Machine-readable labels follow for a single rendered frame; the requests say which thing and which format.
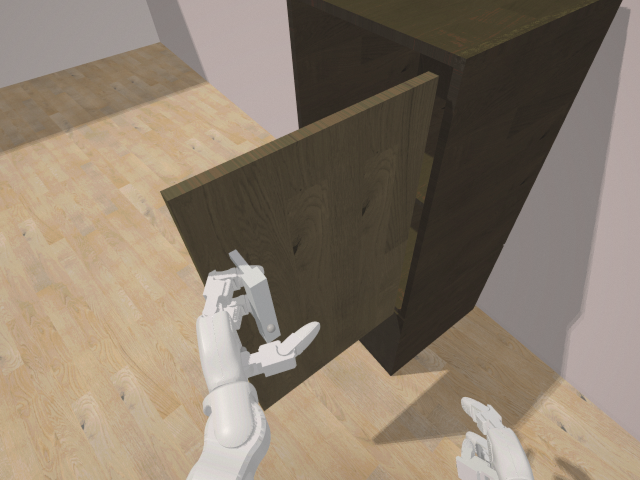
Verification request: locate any cupboard door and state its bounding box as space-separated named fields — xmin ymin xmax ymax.
xmin=160 ymin=71 xmax=439 ymax=411

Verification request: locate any robot right hand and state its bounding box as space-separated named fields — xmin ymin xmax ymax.
xmin=456 ymin=397 xmax=534 ymax=480

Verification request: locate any robot left forearm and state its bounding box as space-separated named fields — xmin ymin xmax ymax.
xmin=186 ymin=381 xmax=271 ymax=480

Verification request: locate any handle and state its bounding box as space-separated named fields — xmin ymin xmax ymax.
xmin=228 ymin=249 xmax=281 ymax=343

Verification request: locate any robot left hand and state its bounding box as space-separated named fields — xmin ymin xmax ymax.
xmin=196 ymin=265 xmax=320 ymax=394

